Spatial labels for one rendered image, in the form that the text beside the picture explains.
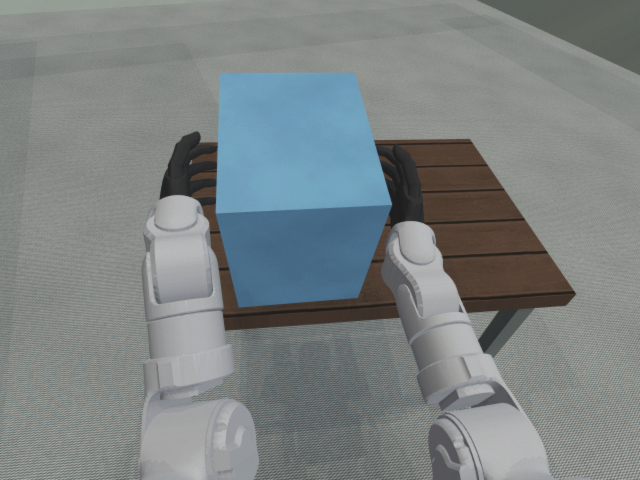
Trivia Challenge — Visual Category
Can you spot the right robot hand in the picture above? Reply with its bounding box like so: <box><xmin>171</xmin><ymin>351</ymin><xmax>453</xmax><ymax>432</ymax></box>
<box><xmin>376</xmin><ymin>144</ymin><xmax>425</xmax><ymax>229</ymax></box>

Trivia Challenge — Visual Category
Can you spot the left robot forearm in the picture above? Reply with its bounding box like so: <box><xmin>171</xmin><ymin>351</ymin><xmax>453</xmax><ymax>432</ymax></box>
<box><xmin>138</xmin><ymin>195</ymin><xmax>235</xmax><ymax>476</ymax></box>

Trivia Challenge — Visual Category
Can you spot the table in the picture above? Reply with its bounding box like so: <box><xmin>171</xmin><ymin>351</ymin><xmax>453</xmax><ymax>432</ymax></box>
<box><xmin>190</xmin><ymin>139</ymin><xmax>576</xmax><ymax>358</ymax></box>

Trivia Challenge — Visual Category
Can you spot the robot right upper arm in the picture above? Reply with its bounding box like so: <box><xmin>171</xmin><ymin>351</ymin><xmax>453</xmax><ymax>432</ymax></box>
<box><xmin>428</xmin><ymin>403</ymin><xmax>593</xmax><ymax>480</ymax></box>

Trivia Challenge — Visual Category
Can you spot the right robot forearm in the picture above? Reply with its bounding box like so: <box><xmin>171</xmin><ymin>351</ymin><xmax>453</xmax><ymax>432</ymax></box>
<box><xmin>381</xmin><ymin>221</ymin><xmax>549</xmax><ymax>468</ymax></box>

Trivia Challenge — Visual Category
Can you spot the robot left upper arm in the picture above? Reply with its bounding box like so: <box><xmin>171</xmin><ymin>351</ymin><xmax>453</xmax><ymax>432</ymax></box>
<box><xmin>140</xmin><ymin>398</ymin><xmax>259</xmax><ymax>480</ymax></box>

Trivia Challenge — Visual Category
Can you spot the left robot hand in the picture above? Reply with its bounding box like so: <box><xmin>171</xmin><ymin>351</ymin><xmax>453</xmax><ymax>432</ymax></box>
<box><xmin>160</xmin><ymin>131</ymin><xmax>217</xmax><ymax>206</ymax></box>

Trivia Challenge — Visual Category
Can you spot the carton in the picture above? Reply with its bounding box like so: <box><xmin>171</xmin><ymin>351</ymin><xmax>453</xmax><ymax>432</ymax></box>
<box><xmin>216</xmin><ymin>73</ymin><xmax>392</xmax><ymax>308</ymax></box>

